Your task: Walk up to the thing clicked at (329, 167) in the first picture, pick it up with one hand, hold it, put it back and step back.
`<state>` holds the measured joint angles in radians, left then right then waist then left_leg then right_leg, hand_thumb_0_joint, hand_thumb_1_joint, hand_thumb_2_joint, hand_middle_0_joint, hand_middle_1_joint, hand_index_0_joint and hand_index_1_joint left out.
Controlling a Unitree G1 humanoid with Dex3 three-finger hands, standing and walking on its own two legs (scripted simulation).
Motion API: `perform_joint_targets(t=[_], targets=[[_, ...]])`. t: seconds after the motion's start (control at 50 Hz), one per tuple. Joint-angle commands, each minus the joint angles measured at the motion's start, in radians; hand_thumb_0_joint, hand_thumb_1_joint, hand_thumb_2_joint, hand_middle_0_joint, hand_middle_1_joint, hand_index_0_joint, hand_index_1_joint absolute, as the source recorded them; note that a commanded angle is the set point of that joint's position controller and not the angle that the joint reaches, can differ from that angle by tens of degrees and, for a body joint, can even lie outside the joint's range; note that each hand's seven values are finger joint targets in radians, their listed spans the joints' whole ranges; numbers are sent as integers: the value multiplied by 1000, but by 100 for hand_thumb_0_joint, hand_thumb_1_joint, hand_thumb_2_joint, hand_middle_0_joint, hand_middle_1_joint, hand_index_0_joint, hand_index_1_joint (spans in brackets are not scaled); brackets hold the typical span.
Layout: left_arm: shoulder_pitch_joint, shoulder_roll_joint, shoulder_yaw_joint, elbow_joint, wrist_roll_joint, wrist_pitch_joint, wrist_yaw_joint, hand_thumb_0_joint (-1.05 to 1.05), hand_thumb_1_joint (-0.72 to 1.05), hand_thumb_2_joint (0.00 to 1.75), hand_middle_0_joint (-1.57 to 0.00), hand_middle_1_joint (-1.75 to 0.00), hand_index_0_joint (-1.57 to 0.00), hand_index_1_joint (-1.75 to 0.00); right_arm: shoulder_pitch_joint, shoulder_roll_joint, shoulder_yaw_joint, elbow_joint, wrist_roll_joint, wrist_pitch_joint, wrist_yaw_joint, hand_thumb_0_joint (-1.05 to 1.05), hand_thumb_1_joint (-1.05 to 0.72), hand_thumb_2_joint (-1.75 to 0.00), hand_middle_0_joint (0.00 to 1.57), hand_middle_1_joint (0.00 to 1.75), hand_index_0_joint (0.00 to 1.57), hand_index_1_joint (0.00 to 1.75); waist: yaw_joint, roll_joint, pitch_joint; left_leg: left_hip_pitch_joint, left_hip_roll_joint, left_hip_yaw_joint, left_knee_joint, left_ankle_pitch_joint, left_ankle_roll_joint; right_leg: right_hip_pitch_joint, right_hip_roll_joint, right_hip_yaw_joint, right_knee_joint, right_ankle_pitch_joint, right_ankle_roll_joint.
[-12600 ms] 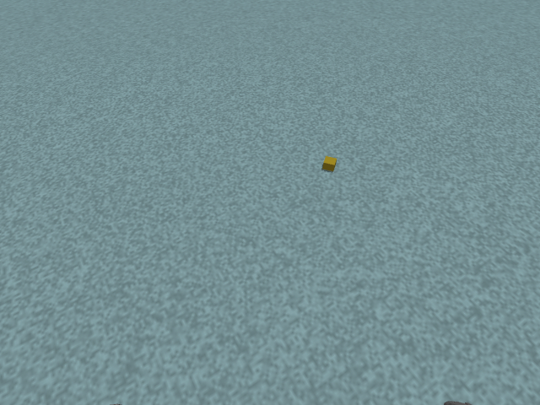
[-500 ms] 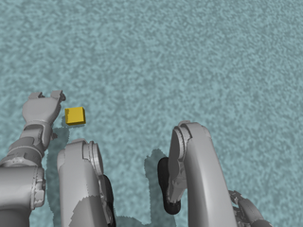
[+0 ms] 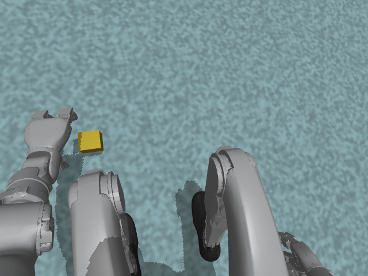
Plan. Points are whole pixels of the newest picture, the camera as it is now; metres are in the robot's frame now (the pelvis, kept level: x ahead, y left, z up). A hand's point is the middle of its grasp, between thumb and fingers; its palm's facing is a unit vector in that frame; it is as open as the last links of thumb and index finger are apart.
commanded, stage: rise first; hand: left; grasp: from above
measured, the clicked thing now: (91, 141) +0.44 +0.20 -0.31
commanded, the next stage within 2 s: approach in 0.10 s
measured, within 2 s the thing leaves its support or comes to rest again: neither
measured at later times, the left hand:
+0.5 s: hand (79, 132) +0.43 +0.20 -0.18, palm faces -0.42 -0.03 -0.91, open 13.7 cm
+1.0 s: hand (76, 142) +0.41 +0.21 -0.19, palm faces -0.50 -0.06 -0.86, open 14.3 cm
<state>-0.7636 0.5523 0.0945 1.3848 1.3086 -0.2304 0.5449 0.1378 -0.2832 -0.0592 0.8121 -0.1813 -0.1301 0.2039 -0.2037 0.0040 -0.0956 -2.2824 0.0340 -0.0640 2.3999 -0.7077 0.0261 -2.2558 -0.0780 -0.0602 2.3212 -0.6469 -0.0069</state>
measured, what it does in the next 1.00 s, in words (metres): stands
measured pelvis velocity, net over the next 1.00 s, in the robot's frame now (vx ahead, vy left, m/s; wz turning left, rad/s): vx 0.00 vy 0.00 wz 0.00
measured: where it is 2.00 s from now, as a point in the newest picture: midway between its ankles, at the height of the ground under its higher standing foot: (169, 249)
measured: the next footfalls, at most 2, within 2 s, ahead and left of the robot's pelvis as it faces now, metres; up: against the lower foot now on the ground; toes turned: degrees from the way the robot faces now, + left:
none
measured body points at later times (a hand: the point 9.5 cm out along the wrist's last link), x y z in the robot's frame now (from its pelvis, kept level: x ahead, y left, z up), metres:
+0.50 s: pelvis +0.00 +0.00 +0.00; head +0.22 +0.05 +0.39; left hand +0.45 +0.20 -0.13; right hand +0.05 -0.28 -0.11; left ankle +0.08 +0.12 -0.30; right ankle +0.10 -0.12 -0.30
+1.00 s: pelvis +0.00 +0.00 +0.00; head +0.23 +0.04 +0.38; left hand +0.43 +0.21 -0.14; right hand +0.02 -0.27 -0.11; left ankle +0.08 +0.12 -0.30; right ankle +0.10 -0.12 -0.30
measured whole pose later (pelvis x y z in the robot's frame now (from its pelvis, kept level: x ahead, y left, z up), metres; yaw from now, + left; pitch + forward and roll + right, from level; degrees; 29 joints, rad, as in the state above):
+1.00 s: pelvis +0.00 +0.00 +0.00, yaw +0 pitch +33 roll -5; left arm -0.88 0.53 -0.01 1.49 1.27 -0.26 0.51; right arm 0.18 -0.28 -0.01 0.86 -0.20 -0.16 0.24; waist -0.22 -0.01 -0.07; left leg -2.28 0.03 -0.07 2.40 -0.70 0.02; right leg -2.26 -0.07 -0.07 2.32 -0.64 -0.01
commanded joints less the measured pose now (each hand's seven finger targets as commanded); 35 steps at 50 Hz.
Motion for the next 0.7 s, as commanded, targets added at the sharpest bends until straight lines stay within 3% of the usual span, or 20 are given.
perform_joint_targets(t=[0.0,0.06,0.08,0.16,0.2,0.24,0.26,0.28,0.34,0.36,0.4,0.44,0.46,0.5,0.52,0.54,0.56,0.62,0.64,0.68], targets=[[-233,187,20,-103,-20,8,24,0,-35,87,-30,-77,-27,-80,181,-247,-88,-28,13,-11,-15,0,-90,-90,20,30,20,30,-4,186,-612,464,-58,56,-292,149,6,325,57,-65,-237,149,-28],[-280,227,32,-105,-12,-1,18,0,-35,87,-29,-78,-26,-81,190,-242,-77,-21,10,-12,-13,0,-90,-90,20,30,20,30,-19,170,-597,438,-60,62,-272,148,12,344,58,-60,-242,156,-26],[-259,209,29,-113,-22,-2,17,0,-36,87,-29,-78,-26,-81,186,-240,-82,-26,14,-12,-15,0,-90,-90,20,30,20,30,-7,164,-617,450,-60,60,-281,151,9,349,58,-59,-245,154,-28],[-329,212,6,-68,-13,-15,10,0,-37,88,-28,-79,-25,-82,180,-238,-66,-19,6,-20,-13,0,-90,-90,20,30,20,30,-32,150,-562,417,-63,62,-261,93,13,317,59,-57,-245,104,-28],[-291,244,34,-89,-13,-23,14,0,-41,91,-25,-80,-22,-84,183,-235,-67,-12,4,-17,-15,0,-90,-89,20,30,20,30,-9,182,-599,430,-65,70,-268,116,11,347,58,-54,-253,118,-25],[-304,174,-7,-101,-12,-22,16,0,-44,93,-21,-84,-18,-87,176,-237,-72,-17,1,-20,-14,0,-90,-89,20,30,20,30,-27,183,-608,451,-64,64,-275,128,7,331,58,-61,-243,129,-24],[-313,173,-11,-113,-17,-23,21,0,-45,94,-20,-87,-17,-90,177,-228,-70,-8,0,-17,-14,0,-90,-89,20,30,20,30,-24,201,-614,447,-63,62,-279,116,5,332,62,-63,-249,120,-26],[-342,116,-46,-82,-18,-21,19,0,-46,95,-20,-86,-17,-89,182,-232,-69,-11,-2,-23,-12,0,-90,-89,20,30,20,30,-52,187,-598,456,-63,57,-272,125,5,307,60,-69,-246,132,-24],[-467,97,-85,-116,-14,-22,31,0,-50,98,-17,-90,-14,-93,192,-223,-56,10,-4,-25,-11,0,-90,-89,20,30,20,30,-67,235,-631,488,-61,49,-275,125,0,282,61,-73,-241,132,-28],[-489,50,-112,-34,-7,-13,36,0,-49,98,-18,-88,-15,-92,193,-214,-42,19,-12,-30,-6,0,-90,-89,20,30,20,30,-97,217,-577,475,-58,41,-267,110,-1,253,60,-83,-230,123,-26],[-577,55,-126,-24,0,-12,54,0,-51,100,-17,-89,-13,-93,192,-220,-35,31,-20,-37,-2,0,-90,-89,20,30,20,30,-107,225,-577,476,-58,40,-264,99,-4,238,62,-87,-226,115,-25],[-553,93,-96,42,19,8,84,0,-52,101,-16,-88,-12,-92,192,-227,-24,31,-30,-41,4,0,-89,-89,20,30,20,30,-91,240,-592,493,-59,39,-264,135,-8,250,59,-87,-208,148,-25],[-534,152,-54,47,40,19,102,0,-53,102,-16,-88,-11,-92,201,-235,-25,38,-35,-36,9,0,-89,-89,20,30,20,30,-73,269,-608,492,-62,46,-274,150,-7,265,56,-84,-206,158,-24],[-488,164,-20,148,56,52,122,0,-52,102,-16,-88,-12,-92,195,-242,-20,24,-55,-30,25,0,-89,-89,20,30,20,30,-88,231,-568,449,-66,63,-262,139,0,284,63,-82,-214,158,-25],[-477,196,16,144,59,62,135,0,-53,103,-15,-89,-11,-93,197,-248,-22,16,-55,-27,28,0,-89,-89,20,30,20,30,-73,226,-590,434,-68,72,-261,153,4,315,63,-75,-225,174,-24],[-457,217,46,142,54,77,143,0,-54,103,-15,-89,-10,-94,196,-251,-22,7,-57,-24,34,0,-90,-89,20,30,20,30,-57,252,-618,450,-69,70,-273,165,2,323,59,-73,-214,180,-29],[-437,201,42,168,46,92,144,0,-54,102,-14,-91,-11,-95,184,-245,-22,-5,-56,-25,40,0,-90,-89,20,30,20,30,-50,259,-607,439,-68,74,-274,150,2,320,62,-70,-215,170,-31],[-391,213,64,182,27,123,132,0,-56,103,-12,-92,-9,-96,182,-245,-22,-25,-56,-26,57,0,-90,-89,20,30,20,30,-65,213,-582,394,-68,84,-250,147,14,352,66,-65,-224,179,-25],[-373,259,105,129,11,123,126,0,-58,104,-11,-94,-8,-98,194,-248,-27,-24,-55,-22,59,0,-90,-89,20,30,20,30,-47,210,-635,390,-68,91,-248,177,18,411,67,-55,-235,208,-20],[-321,296,137,76,-15,125,104,0,-60,105,-9,-98,-6,-101,200,-241,-37,-36,-36,-16,59,0,-90,-90,20,30,20,30,-15,194,-682,378,-65,91,-256,183,22,459,63,-45,-241,209,-19]])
